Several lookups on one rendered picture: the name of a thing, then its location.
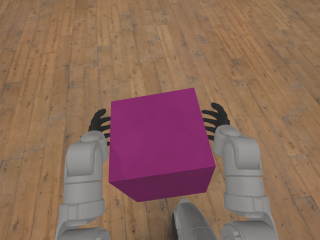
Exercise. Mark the robot left hand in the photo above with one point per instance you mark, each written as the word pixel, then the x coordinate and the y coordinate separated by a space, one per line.
pixel 96 123

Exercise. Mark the right robot thigh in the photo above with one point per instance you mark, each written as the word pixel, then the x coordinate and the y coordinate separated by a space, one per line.
pixel 192 222

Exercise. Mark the robot right upper arm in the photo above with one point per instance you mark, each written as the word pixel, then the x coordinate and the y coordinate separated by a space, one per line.
pixel 247 230

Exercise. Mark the robot right hand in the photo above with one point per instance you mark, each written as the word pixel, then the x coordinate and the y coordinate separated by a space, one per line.
pixel 221 118

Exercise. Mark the robot left upper arm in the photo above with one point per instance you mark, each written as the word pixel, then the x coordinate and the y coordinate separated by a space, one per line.
pixel 92 233

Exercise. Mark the right robot shin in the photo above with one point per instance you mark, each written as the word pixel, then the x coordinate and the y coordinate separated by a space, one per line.
pixel 180 233

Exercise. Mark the left robot forearm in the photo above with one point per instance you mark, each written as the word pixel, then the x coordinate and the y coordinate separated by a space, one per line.
pixel 83 175

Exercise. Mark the right robot forearm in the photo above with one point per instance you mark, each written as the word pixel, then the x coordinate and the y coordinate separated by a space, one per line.
pixel 245 195

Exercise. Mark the carton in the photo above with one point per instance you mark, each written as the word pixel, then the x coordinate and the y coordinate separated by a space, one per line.
pixel 159 147

